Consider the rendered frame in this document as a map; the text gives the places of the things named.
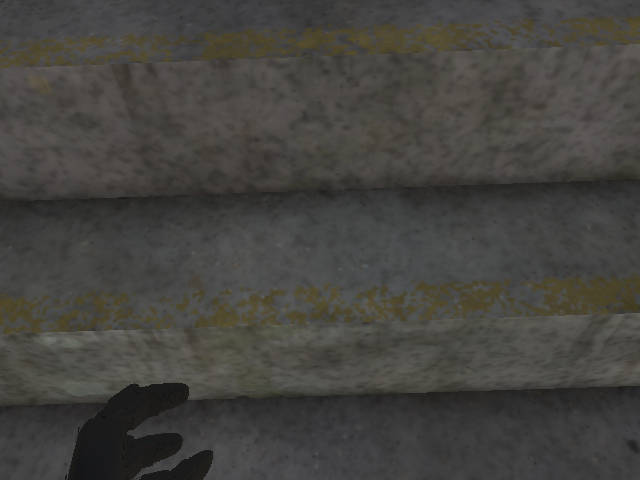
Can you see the robot left hand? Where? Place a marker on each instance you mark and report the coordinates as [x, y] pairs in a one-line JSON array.
[[104, 451]]

